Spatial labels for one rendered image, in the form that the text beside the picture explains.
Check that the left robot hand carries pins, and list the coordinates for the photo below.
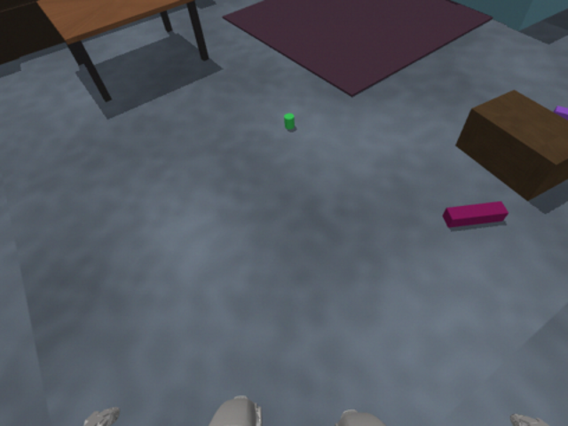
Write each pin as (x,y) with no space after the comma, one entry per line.
(104,418)

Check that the coffee table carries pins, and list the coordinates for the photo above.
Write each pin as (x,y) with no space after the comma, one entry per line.
(76,20)

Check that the armchair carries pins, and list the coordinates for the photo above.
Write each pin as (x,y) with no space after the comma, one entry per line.
(517,14)

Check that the sofa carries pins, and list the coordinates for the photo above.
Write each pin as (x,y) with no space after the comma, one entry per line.
(24,29)

